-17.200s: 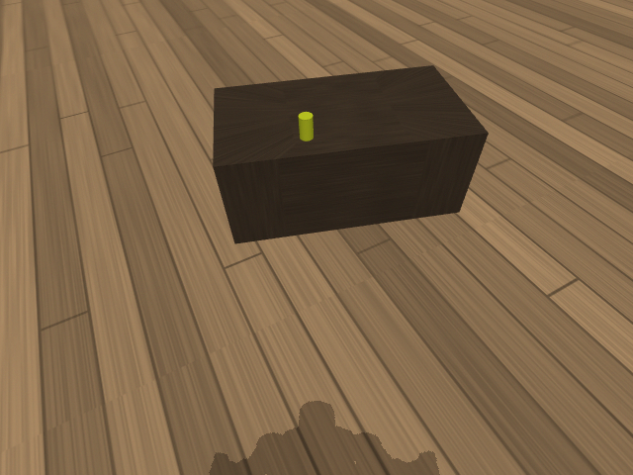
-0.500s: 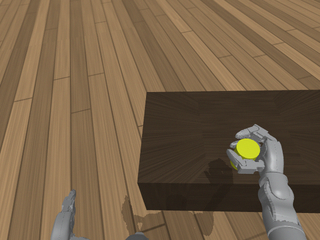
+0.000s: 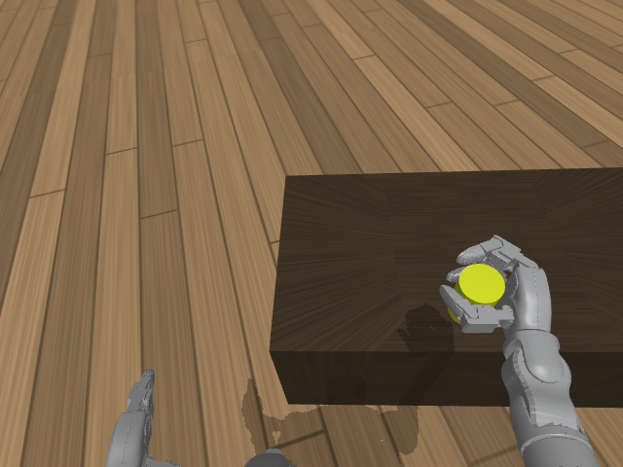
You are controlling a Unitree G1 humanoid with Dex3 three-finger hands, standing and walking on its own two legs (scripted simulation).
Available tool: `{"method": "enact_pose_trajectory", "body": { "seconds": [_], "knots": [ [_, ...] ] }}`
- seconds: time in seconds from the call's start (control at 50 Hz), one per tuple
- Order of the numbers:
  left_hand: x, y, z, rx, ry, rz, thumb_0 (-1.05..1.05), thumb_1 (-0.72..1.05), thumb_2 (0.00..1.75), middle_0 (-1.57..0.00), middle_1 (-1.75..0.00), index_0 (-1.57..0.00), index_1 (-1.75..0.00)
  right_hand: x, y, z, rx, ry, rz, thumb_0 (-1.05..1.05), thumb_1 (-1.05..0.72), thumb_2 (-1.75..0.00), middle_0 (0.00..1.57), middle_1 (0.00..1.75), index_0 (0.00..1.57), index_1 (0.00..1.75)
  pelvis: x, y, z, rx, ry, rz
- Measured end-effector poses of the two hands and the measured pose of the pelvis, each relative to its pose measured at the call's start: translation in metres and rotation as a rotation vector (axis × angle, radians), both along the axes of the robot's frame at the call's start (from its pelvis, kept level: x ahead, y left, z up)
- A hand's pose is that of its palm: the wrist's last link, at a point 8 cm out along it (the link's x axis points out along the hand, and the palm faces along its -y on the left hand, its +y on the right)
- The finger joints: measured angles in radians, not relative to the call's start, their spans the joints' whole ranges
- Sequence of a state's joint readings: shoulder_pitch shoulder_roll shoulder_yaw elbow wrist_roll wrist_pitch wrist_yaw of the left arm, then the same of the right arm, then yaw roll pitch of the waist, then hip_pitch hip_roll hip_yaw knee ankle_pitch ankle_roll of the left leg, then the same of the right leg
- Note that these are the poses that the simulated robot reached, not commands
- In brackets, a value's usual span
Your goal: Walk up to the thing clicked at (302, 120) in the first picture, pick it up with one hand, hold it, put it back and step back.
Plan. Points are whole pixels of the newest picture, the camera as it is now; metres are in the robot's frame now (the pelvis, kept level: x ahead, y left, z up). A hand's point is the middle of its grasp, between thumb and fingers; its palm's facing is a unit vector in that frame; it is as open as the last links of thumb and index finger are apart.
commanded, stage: hold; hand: right
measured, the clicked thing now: (473, 296) +0.34 -0.18 +0.02
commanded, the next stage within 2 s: crouch in 0.82 s
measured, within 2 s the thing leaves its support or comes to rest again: neither
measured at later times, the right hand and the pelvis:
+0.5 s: hand (467, 291) +0.33 -0.16 +0.04, palm faces +0.11 +0.99 +0.01, open 7.5 cm; pelvis +0.01 +0.00 +0.00, yaw +0 degrees
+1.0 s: hand (475, 291) +0.33 -0.17 +0.04, palm faces +0.14 +0.99 +0.01, open 7.5 cm; pelvis +0.00 +0.00 +0.00, yaw +0 degrees
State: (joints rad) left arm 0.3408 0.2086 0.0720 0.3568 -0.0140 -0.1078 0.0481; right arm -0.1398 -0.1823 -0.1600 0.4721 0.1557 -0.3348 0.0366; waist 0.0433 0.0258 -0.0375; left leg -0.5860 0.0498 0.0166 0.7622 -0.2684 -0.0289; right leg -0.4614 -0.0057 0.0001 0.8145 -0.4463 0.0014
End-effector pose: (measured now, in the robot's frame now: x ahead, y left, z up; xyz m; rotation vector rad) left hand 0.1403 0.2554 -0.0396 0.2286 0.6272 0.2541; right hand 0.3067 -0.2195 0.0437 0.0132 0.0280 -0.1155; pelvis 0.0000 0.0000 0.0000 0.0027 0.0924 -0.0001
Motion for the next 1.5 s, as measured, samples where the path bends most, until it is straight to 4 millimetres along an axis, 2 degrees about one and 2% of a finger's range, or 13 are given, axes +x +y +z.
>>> {"method": "enact_pose_trajectory", "body": {
  "seconds": [0.14,0.3,0.48,0.62,0.7,0.84,0.92,1.02,1.22,1.34,1.5],
  "knots": [
    [0.000,-0.001,-0.001,-0.011,0.001,0.006,-0.01,-0.53,0.04,-0.05,-0.06,-0.06,-0.05,-0.003,0.006,-0.004,0.002,0.029,0.013,-0.05,0.14,-1.09,0.77,1.15,0.90,1.17,0.002,-0.002,0.001,0.001,-0.002,0.003],
    [0.005,0.004,0.004,0.011,-0.011,0.007,-0.01,-0.53,0.05,-0.05,-0.06,-0.06,-0.05,0.001,-0.005,-0.003,-0.001,0.009,-0.031,-0.05,0.14,-1.09,0.77,1.15,0.90,1.17,0.003,0.000,0.001,0.001,0.002,0.001],
    [0.007,-0.003,0.000,-0.014,-0.008,-0.003,-0.01,-0.53,0.04,-0.05,-0.06,-0.06,-0.06,0.001,0.004,-0.006,0.002,0.032,0.016,-0.05,0.14,-1.09,0.77,1.15,0.90,1.17,0.009,-0.002,0.001,0.002,0.007,0.002],
    [0.009,0.005,0.001,0.005,-0.004,0.015,-0.01,-0.53,0.05,-0.05,-0.06,-0.06,-0.06,0.003,-0.005,-0.006,0.002,0.017,-0.032,-0.05,0.14,-1.09,0.77,1.15,0.90,1.17,0.008,-0.001,0.000,0.000,0.005,0.002],
    [0.011,0.002,0.006,0.012,-0.019,-0.004,-0.01,-0.53,0.05,-0.05,-0.06,-0.06,-0.06,0.006,-0.004,-0.003,-0.008,0.003,-0.009,-0.05,0.14,-1.09,0.77,1.15,0.90,1.17,0.007,0.000,0.000,0.000,0.005,0.001],
    [0.005,-0.004,-0.001,-0.020,-0.003,-0.004,-0.01,-0.53,0.05,-0.05,-0.06,-0.06,-0.06,0.000,0.004,0.001,0.001,0.012,0.019,-0.05,0.14,-1.09,0.77,1.15,0.90,1.17,0.008,-0.003,0.001,0.003,0.003,0.002],
    [0.003,0.000,-0.004,-0.023,0.004,0.012,-0.01,-0.53,0.04,-0.05,-0.06,-0.06,-0.06,-0.002,0.000,-0.001,0.002,0.021,-0.013,-0.05,0.14,-1.09,0.77,1.15,0.91,1.17,0.005,-0.002,0.001,0.001,-0.004,0.004],
    [0.004,0.004,0.002,0.000,-0.007,0.005,-0.01,-0.52,0.04,-0.05,-0.06,-0.06,-0.05,-0.002,-0.005,-0.005,-0.003,0.017,-0.023,-0.05,0.14,-1.09,0.77,1.15,0.90,1.17,0.002,0.001,0.001,-0.002,-0.003,0.003],
    [0.005,0.009,-0.001,0.048,-0.025,-0.005,-0.01,-0.51,0.04,-0.05,-0.06,-0.06,-0.05,0.017,-0.004,-0.046,0.014,0.078,-0.015,-0.05,0.14,-1.10,0.77,1.15,0.91,1.17,-0.006,0.003,-0.013,-0.004,0.066,-0.002],
    [-0.002,0.012,-0.001,0.108,-0.048,-0.024,-0.01,-0.51,0.04,-0.05,-0.06,-0.07,-0.05,0.040,-0.008,-0.076,0.017,0.071,-0.018,-0.04,0.14,-1.10,0.77,1.16,0.90,1.17,-0.014,0.004,-0.031,-0.004,0.135,0.000],
    [-0.017,0.005,-0.011,0.162,-0.048,-0.064,-0.01,-0.52,0.05,-0.06,-0.07,-0.07,-0.06,0.075,-0.013,-0.110,0.018,0.061,-0.010,-0.04,0.14,-1.11,0.77,1.16,0.91,1.17,-0.023,0.000,-0.058,0.011,0.226,0.000]
  ]
}}
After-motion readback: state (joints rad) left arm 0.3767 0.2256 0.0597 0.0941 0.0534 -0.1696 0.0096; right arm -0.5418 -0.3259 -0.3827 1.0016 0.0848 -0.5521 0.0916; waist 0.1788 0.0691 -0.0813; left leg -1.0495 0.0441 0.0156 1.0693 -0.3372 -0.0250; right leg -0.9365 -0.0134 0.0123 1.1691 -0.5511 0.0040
